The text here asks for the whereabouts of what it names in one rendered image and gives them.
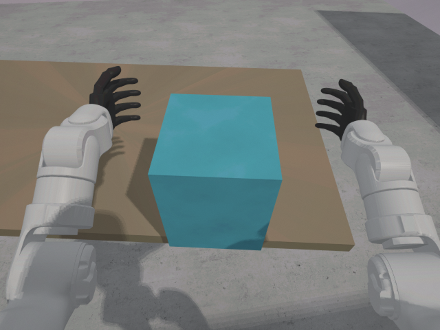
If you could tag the left robot hand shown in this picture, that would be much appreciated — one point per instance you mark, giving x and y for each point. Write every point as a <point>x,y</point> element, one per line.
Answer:
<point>103,95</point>

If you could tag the carton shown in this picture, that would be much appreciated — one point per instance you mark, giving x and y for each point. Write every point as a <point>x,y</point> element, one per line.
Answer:
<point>215,172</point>

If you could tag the right robot hand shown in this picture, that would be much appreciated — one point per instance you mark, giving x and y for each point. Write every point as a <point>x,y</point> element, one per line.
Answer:
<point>352,109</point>

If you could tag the robot right forearm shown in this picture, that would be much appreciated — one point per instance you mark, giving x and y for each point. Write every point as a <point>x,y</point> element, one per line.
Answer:
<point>396,217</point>

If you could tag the robot left forearm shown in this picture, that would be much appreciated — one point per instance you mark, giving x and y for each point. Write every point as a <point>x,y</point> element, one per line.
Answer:
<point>66,175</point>

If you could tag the robot left upper arm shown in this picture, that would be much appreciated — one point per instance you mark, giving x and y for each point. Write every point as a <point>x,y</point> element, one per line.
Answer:
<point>50,280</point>

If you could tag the table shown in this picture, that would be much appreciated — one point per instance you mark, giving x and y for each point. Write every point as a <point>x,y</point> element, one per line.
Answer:
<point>38,95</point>

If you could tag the robot right upper arm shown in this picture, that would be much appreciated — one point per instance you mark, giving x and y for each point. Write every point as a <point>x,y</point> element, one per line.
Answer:
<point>405,286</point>

